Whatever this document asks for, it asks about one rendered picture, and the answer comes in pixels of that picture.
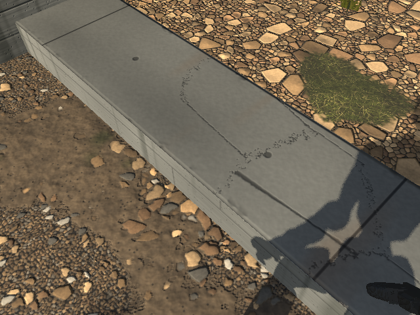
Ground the right robot hand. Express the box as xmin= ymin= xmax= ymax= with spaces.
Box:
xmin=366 ymin=282 xmax=420 ymax=315

